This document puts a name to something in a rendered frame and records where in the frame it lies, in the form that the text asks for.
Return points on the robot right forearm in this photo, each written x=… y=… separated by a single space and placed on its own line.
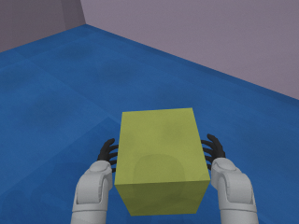
x=235 y=193

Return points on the carton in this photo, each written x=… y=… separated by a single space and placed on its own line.
x=161 y=166

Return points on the left robot hand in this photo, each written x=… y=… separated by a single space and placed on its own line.
x=105 y=155

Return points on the robot left forearm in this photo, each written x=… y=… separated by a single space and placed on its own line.
x=91 y=194

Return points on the right robot hand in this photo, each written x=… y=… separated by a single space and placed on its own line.
x=215 y=152

